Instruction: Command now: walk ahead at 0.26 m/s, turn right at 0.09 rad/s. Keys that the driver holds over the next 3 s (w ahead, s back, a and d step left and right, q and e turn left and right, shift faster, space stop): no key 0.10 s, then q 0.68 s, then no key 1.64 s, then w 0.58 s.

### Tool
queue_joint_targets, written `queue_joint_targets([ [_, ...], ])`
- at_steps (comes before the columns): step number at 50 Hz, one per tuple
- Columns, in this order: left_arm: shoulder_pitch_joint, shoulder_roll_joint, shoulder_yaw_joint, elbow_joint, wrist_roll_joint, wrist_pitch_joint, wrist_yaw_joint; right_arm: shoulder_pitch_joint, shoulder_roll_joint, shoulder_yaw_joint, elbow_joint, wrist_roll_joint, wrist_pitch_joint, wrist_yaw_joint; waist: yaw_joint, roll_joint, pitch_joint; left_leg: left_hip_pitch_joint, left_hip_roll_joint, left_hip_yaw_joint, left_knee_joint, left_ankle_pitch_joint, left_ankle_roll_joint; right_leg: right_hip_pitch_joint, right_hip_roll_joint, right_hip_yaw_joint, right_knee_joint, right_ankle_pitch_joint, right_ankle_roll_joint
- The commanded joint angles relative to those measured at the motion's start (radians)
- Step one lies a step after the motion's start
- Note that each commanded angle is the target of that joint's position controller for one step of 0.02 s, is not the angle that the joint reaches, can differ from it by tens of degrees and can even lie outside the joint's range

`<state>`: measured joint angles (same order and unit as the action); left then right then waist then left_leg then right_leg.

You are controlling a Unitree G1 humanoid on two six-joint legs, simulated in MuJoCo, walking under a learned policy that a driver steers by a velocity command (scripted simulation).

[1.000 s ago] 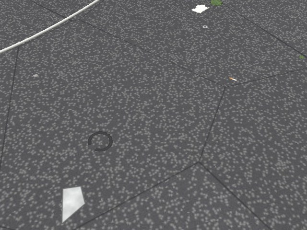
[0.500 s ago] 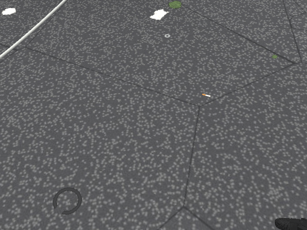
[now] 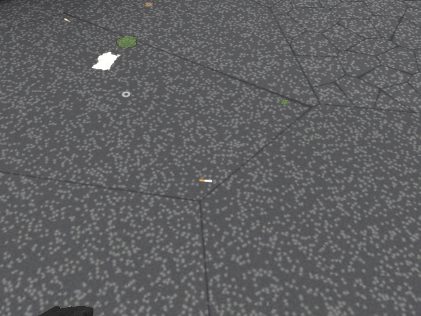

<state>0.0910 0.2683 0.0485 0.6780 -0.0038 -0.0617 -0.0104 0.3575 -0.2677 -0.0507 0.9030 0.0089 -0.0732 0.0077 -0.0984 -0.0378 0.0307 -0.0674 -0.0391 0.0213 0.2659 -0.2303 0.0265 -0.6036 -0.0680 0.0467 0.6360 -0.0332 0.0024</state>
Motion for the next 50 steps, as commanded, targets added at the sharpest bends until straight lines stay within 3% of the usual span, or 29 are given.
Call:
queue_joint_targets([
  [1,-0.036,0.057,0.015,-0.07,0.001,-0.013,-0.01,-0.03,-0.171,-0.033,-0.043,0.009,0.001,-0.008,0.045,0.14,-0.054,-0.027,0.225,-0.095,0.019,0.57,0.123,0.157,0.051,-0.029,-0.089,0.074,-0.017],
  [3,0.028,0.085,0.028,-0.049,0.012,-0.015,-0.011,-0.064,-0.18,-0.034,-0.042,0.014,0.008,-0.012,0.1,0.133,-0.083,-0.02,0.217,-0.098,0.114,0.564,0.09,0.273,0.067,-0.032,-0.173,0.106,-0.049],
  [4,0.095,0.115,0.041,-0.023,0.021,-0.015,-0.005,-0.057,-0.165,-0.029,-0.04,0.011,0.007,-0.013,0.127,0.111,-0.118,-0.041,0.179,-0.083,0.204,0.576,0.064,0.392,0.071,-0.041,-0.215,0.185,-0.073],
  [5,0.177,0.182,0.056,-0.013,0.034,-0.015,0.006,-0.039,-0.128,-0.014,-0.053,-0.012,0.0,-0.013,0.149,0.026,-0.207,-0.138,0.122,-0.042,0.374,0.392,0.016,0.585,-0.056,0.066,-0.163,0.569,-0.122],
  [6,0.201,0.194,0.048,-0.018,0.053,0.0,0.015,0.11,-0.034,0.021,-0.035,-0.026,-0.005,-0.005,0.107,-0.181,-0.348,-0.388,0.032,-0.03,0.676,-0.234,-0.051,0.877,-0.317,0.315,-0.105,0.872,-0.295],
  [7,0.228,0.119,0.031,-0.005,0.032,0.014,0.007,0.143,-0.07,0.018,-0.006,-0.002,0.007,-0.002,0.131,-0.184,-0.444,-0.413,0.04,-0.118,0.793,-0.499,-0.066,0.858,-0.357,0.398,-0.143,0.709,-0.345],
  [8,0.185,0.105,0.026,-0.001,0.018,0.02,0.001,0.065,-0.138,-0.003,-0.021,0.017,0.023,-0.004,0.139,-0.112,-0.334,-0.46,0.066,-0.125,0.849,-0.48,-0.075,0.744,-0.3,0.342,-0.195,0.506,-0.305],
  [9,0.118,0.095,0.021,-0.002,0.014,0.021,0.002,-0.003,-0.137,-0.007,-0.037,0.019,0.042,-0.016,0.123,-0.067,-0.242,-0.49,0.09,-0.11,0.844,-0.432,-0.081,0.643,-0.26,0.286,-0.233,0.354,-0.261],
  [10,0.055,0.086,0.016,-0.003,0.018,0.019,0.002,-0.028,-0.131,-0.012,-0.04,0.01,0.065,-0.029,0.101,-0.054,-0.177,-0.471,0.11,-0.108,0.808,-0.386,-0.093,0.524,-0.237,0.233,-0.28,0.242,-0.24],
  [12,-0.028,0.114,0.028,0.003,0.035,0.02,0.009,-0.011,-0.124,-0.019,-0.044,0.002,0.102,-0.049,0.053,-0.111,-0.123,-0.351,0.113,-0.077,0.756,-0.287,-0.113,0.331,-0.195,0.146,-0.356,0.102,-0.225],
  [15,-0.038,0.13,0.04,0.019,0.03,0.026,0.029,-0.013,-0.113,-0.029,-0.058,0.0,0.118,-0.058,0.055,-0.103,-0.127,-0.328,0.108,-0.041,0.741,-0.217,-0.106,0.293,-0.203,0.074,-0.385,0.03,-0.248],
  [21,-0.039,0.147,0.051,0.057,0.016,0.052,0.055,-0.114,-0.106,-0.034,-0.124,0.0,0.125,-0.033,0.082,-0.086,-0.12,-0.295,0.121,-0.005,0.574,-0.138,-0.063,0.34,-0.241,0.009,-0.389,-0.058,-0.238],
  [23,-0.05,0.16,0.055,0.065,0.002,0.062,0.054,-0.099,-0.111,-0.039,-0.129,0.0,0.125,-0.019,0.064,-0.082,-0.12,-0.242,0.108,0.019,0.468,-0.103,-0.037,0.361,-0.245,-0.015,-0.348,-0.048,-0.213],
  [25,-0.043,0.147,0.055,0.081,-0.019,0.075,0.055,-0.039,-0.124,-0.051,-0.111,-0.007,0.123,-0.008,0.033,-0.048,-0.114,-0.132,0.068,0.04,0.279,0.011,0.014,0.33,-0.2,-0.076,-0.236,-0.109,-0.137],
  [26,0.012,0.108,0.05,0.102,-0.016,0.081,0.051,-0.027,-0.178,-0.066,-0.119,-0.014,0.121,-0.012,0.048,0.1,-0.075,-0.089,0.145,-0.116,0.121,0.133,0.07,0.246,-0.12,-0.162,-0.052,-0.23,-0.048],
  [27,0.016,0.06,0.036,0.068,0.028,0.082,0.045,-0.05,-0.285,-0.083,-0.159,-0.01,0.121,-0.032,0.098,0.393,-0.036,-0.005,0.379,-0.464,0.075,0.433,0.209,-0.023,0.042,-0.224,0.236,-0.583,0.063],
  [28,-0.104,0.095,0.048,0.032,0.025,0.076,0.053,-0.033,-0.294,-0.081,-0.174,-0.052,0.1,-0.022,0.025,0.331,-0.064,-0.095,0.426,-0.559,0.015,0.374,0.325,-0.067,0.098,-0.055,0.409,-0.647,0.054],
  [29,-0.107,0.124,0.058,0.036,0.006,0.077,0.057,-0.077,-0.272,-0.077,-0.181,-0.056,0.077,-0.018,0.053,0.236,-0.055,-0.105,0.371,-0.474,0.011,0.302,0.286,-0.074,0.073,-0.002,0.476,-0.557,0.037],
  [31,-0.049,0.139,0.072,0.083,0.009,0.082,0.07,-0.176,-0.21,-0.065,-0.203,-0.01,0.063,-0.028,0.098,0.161,-0.064,-0.086,0.292,-0.367,0.039,0.247,0.182,-0.079,0.048,0.019,0.472,-0.409,0.033],
  [32,-0.04,0.14,0.075,0.088,0.015,0.081,0.072,-0.19,-0.194,-0.058,-0.209,-0.001,0.065,-0.035,0.105,0.163,-0.074,-0.094,0.274,-0.343,0.047,0.291,0.173,-0.056,0.053,0.018,0.484,-0.364,0.042],
  [34,-0.036,0.122,0.074,0.087,0.007,0.073,0.068,-0.162,-0.178,-0.051,-0.211,-0.005,0.069,-0.043,0.104,0.155,-0.11,-0.059,0.254,-0.329,0.061,0.361,0.179,-0.033,0.07,0.021,0.48,-0.315,0.053],
  [39,-0.079,0.096,0.06,0.076,-0.001,0.059,0.06,-0.13,-0.206,-0.065,-0.219,0.002,0.082,-0.057,0.074,0.176,-0.109,0.01,0.234,-0.37,0.082,0.307,0.184,-0.008,0.082,0.041,0.23,-0.283,0.082],
  [46,-0.036,0.117,0.052,0.1,-0.011,0.045,0.031,-0.18,-0.192,-0.054,-0.229,-0.009,0.1,-0.041,0.064,0.199,-0.112,-0.072,0.232,-0.411,0.13,0.397,0.198,0.22,0.078,0.005,0.02,-0.314,0.069],
  [48,0.007,0.109,0.048,0.116,-0.008,0.036,0.02,-0.211,-0.178,-0.043,-0.23,0.001,0.105,-0.042,0.098,0.185,-0.11,-0.084,0.204,-0.411,0.169,0.394,0.167,0.317,0.082,-0.013,-0.167,-0.195,0.042],
  [49,0.03,0.114,0.048,0.125,0.0,0.03,0.016,-0.204,-0.167,-0.038,-0.224,0.004,0.105,-0.044,0.113,0.162,-0.106,-0.116,0.175,-0.403,0.182,0.33,0.129,0.401,0.065,-0.002,-0.288,-0.048,0.021],
  [50,0.049,0.164,0.055,0.125,0.017,0.029,0.018,-0.174,-0.137,-0.027,-0.223,-0.01,0.099,-0.045,0.099,0.079,-0.128,-0.182,0.12,-0.354,0.247,0.183,0.075,0.506,-0.046,0.093,-0.299,0.092,-0.017],
])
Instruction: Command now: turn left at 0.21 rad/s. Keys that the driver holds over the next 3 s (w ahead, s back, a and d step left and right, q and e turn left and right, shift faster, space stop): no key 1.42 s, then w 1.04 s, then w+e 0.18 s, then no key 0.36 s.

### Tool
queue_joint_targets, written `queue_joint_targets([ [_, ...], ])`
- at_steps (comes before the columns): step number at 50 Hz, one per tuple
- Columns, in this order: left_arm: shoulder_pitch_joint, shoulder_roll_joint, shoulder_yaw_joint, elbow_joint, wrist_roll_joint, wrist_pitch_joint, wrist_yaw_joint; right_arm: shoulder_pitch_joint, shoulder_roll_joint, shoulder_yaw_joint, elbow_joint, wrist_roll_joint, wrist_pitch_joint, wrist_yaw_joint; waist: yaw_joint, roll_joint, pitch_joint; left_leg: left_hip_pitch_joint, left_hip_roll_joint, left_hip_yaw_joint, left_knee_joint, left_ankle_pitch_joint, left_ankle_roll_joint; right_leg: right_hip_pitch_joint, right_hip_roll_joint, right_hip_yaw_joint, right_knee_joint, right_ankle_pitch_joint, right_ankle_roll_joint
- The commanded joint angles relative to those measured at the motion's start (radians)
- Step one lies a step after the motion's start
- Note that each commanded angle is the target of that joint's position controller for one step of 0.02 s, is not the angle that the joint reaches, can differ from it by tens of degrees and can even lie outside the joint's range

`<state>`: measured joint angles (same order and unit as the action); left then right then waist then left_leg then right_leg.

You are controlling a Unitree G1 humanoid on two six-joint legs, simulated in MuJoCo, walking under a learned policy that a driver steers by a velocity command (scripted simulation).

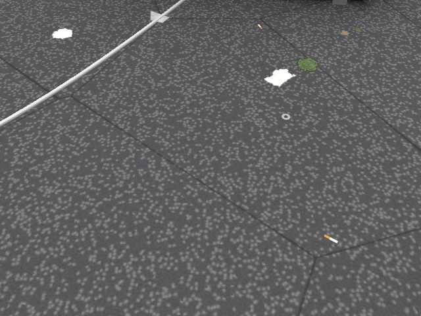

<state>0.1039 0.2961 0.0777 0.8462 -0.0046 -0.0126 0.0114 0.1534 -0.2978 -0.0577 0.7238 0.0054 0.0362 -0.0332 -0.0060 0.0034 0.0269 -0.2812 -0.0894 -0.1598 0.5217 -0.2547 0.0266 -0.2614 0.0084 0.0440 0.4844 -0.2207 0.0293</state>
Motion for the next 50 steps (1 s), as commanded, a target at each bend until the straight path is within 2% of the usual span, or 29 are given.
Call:
queue_joint_targets([
  [1,0.017,0.205,0.035,-0.051,0.028,-0.015,0.002,0.091,-0.072,-0.011,-0.043,-0.025,-0.02,0.001,-0.058,-0.175,-0.131,-0.074,0.033,-0.049,0.121,-0.127,0.017,0.231,-0.273,0.252,-0.125,0.543,-0.142],
  [2,0.002,0.146,0.017,-0.044,0.04,-0.016,-0.001,0.047,-0.103,-0.019,-0.055,-0.021,-0.025,0.0,-0.029,-0.237,-0.116,-0.109,0.025,0.013,0.188,-0.31,-0.03,0.147,-0.366,0.353,-0.154,0.496,-0.283],
  [3,-0.014,0.118,0.007,-0.051,0.037,-0.022,-0.003,0.018,-0.16,-0.036,-0.046,-0.013,-0.024,-0.005,-0.002,-0.187,-0.093,-0.112,0.049,0.014,0.307,-0.34,-0.059,0.131,-0.352,0.349,-0.173,0.438,-0.31],
  [4,-0.019,0.125,0.008,-0.044,0.029,-0.025,0.0,0.004,-0.165,-0.046,-0.042,-0.004,-0.019,-0.008,0.003,-0.171,-0.086,-0.146,0.048,0.017,0.384,-0.332,-0.077,0.145,-0.324,0.319,-0.17,0.413,-0.294],
  [5,-0.031,0.127,0.006,-0.043,0.016,-0.028,0.002,0.014,-0.152,-0.048,-0.027,-0.003,-0.008,-0.011,-0.002,-0.156,-0.075,-0.159,0.062,0.012,0.426,-0.318,-0.097,0.147,-0.3,0.28,-0.162,0.403,-0.275],
  [7,-0.055,0.116,-0.001,-0.029,0.004,-0.024,0.005,0.03,-0.101,-0.035,-0.014,-0.003,0.0,-0.009,-0.018,-0.14,-0.063,-0.125,0.089,0.031,0.363,-0.27,-0.119,0.134,-0.254,0.211,-0.147,0.415,-0.239],
  [9,-0.05,0.107,-0.003,-0.011,0.006,-0.009,0.005,0.018,-0.049,-0.015,-0.001,-0.001,-0.008,-0.003,-0.002,-0.163,-0.073,-0.038,0.096,0.094,0.193,-0.207,-0.123,0.128,-0.201,0.142,-0.124,0.459,-0.214],
  [10,-0.031,0.109,-0.004,-0.001,0.008,-0.002,0.006,0.012,-0.045,-0.014,0.007,0.003,-0.011,-0.001,0.01,-0.168,-0.083,0.002,0.092,0.114,0.108,-0.149,-0.119,0.138,-0.195,0.135,-0.111,0.487,-0.213],
  [11,-0.027,0.113,-0.005,0.007,0.004,0.003,0.006,0.026,-0.05,-0.017,0.021,0.006,-0.012,0.0,0.002,-0.166,-0.091,0.054,0.085,0.134,-0.001,-0.06,-0.111,0.141,-0.186,0.125,-0.094,0.486,-0.207],
  [12,-0.018,0.112,-0.008,0.016,-0.002,0.005,0.004,0.043,-0.056,-0.02,0.036,0.005,-0.012,0.002,-0.01,-0.16,-0.09,0.117,0.076,0.149,-0.138,0.063,-0.094,0.131,-0.173,0.116,-0.086,0.451,-0.188],
  [13,0.012,0.105,-0.012,0.026,-0.004,0.0,0.002,0.036,-0.083,-0.024,0.038,-0.003,-0.01,0.003,-0.001,-0.136,-0.092,0.182,0.094,0.117,-0.19,0.164,-0.073,0.104,-0.162,0.12,-0.091,0.375,-0.152],
  [14,0.03,0.094,-0.019,0.029,0.011,-0.011,-0.005,0.03,-0.137,-0.032,0.028,-0.012,-0.006,-0.002,0.02,-0.057,-0.109,0.257,0.168,0.043,-0.153,0.349,-0.044,0.049,-0.138,0.098,-0.076,0.271,-0.102],
  [15,0.065,0.084,-0.019,0.041,0.017,-0.019,-0.011,0.021,-0.172,-0.04,0.041,-0.012,-0.002,0.0,0.062,0.055,-0.107,0.209,0.18,0.042,-0.087,0.308,0.002,0.056,-0.067,0.028,-0.093,0.117,-0.059],
  [16,0.018,0.088,-0.023,0.047,0.019,-0.019,-0.012,0.01,-0.121,-0.031,0.041,-0.015,-0.006,0.011,0.028,0.051,-0.09,0.144,0.167,0.041,-0.099,0.192,0.021,0.096,-0.047,-0.001,-0.076,0.06,-0.025],
  [17,-0.014,0.09,-0.022,0.048,0.016,-0.016,-0.01,0.007,-0.092,-0.021,0.049,-0.021,-0.013,0.017,0.019,0.04,-0.065,0.114,0.161,0.038,-0.118,0.144,0.017,0.1,-0.042,-0.007,-0.06,0.063,-0.014],
  [18,-0.022,0.084,-0.022,0.054,0.012,-0.01,-0.004,0.007,-0.095,-0.02,0.06,-0.025,-0.02,0.018,0.019,0.044,-0.049,0.096,0.154,0.041,-0.128,0.14,0.007,0.102,-0.045,-0.007,-0.05,0.084,-0.016],
  [21,-0.004,0.086,-0.021,0.078,0.01,0.006,0.009,0.029,-0.09,-0.013,0.091,-0.021,-0.042,0.017,0.022,0.065,-0.025,0.078,0.147,0.047,-0.129,0.169,-0.007,0.102,-0.047,-0.003,-0.044,0.121,-0.022],
  [24,0.002,0.082,-0.021,0.104,0.01,0.012,0.014,0.034,-0.085,-0.006,0.112,-0.018,-0.047,0.013,0.023,0.052,-0.011,0.066,0.143,0.046,-0.135,0.141,-0.007,0.104,-0.044,-0.005,-0.047,0.109,-0.014],
  [33,0.024,0.088,-0.021,0.173,0.008,0.013,0.021,0.047,-0.075,0.007,0.168,-0.014,-0.053,0.008,0.018,0.012,-0.007,0.076,0.131,0.059,-0.137,0.134,0.0,0.099,-0.043,-0.006,-0.059,0.116,0.001],
  [50,0.089,0.071,-0.033,0.239,0.006,0.014,0.033,0.082,-0.057,0.023,0.25,-0.01,-0.049,0.005,0.016,0.005,0.002,0.071,0.106,0.094,-0.133,0.13,-0.006,0.086,-0.039,-0.012,-0.06,0.12,-0.002],
])
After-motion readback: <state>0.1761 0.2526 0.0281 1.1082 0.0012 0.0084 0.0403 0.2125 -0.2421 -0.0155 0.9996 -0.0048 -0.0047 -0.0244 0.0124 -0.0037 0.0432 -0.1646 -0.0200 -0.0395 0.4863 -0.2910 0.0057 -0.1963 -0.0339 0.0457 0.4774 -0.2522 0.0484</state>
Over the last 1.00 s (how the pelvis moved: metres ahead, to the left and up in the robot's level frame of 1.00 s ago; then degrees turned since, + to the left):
0.14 0.00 -0.01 24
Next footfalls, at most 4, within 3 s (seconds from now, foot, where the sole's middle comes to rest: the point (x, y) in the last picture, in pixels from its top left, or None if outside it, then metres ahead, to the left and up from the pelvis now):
0.28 left None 0.02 0.14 -0.77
2.10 left None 0.42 0.12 -0.77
2.64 right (252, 241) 0.73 -0.12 -0.77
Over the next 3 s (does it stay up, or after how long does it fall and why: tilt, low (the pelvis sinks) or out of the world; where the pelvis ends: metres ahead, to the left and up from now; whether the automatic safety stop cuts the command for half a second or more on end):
stays up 0.70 -0.04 0.01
